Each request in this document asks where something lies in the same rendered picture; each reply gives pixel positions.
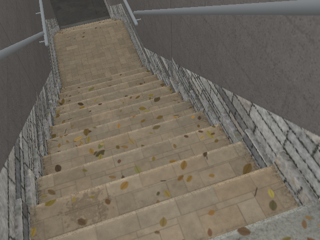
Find stairs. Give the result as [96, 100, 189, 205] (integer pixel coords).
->
[29, 66, 299, 240]
[55, 18, 120, 35]

